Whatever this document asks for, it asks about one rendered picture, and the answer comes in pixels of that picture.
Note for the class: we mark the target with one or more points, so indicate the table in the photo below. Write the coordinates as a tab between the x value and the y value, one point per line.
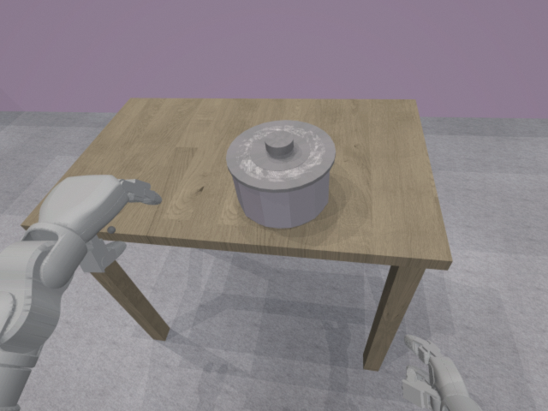
383	205

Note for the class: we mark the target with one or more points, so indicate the lid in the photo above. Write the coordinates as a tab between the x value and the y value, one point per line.
310	160

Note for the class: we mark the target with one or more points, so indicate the robot left hand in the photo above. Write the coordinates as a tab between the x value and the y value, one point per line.
86	204

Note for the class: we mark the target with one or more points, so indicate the robot right hand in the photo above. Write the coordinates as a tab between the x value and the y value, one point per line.
427	390

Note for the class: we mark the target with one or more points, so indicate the robot left forearm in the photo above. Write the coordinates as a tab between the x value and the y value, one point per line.
34	273

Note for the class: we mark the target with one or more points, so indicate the knob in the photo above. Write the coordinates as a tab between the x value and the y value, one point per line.
279	143

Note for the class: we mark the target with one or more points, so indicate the pot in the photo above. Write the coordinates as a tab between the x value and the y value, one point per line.
284	210

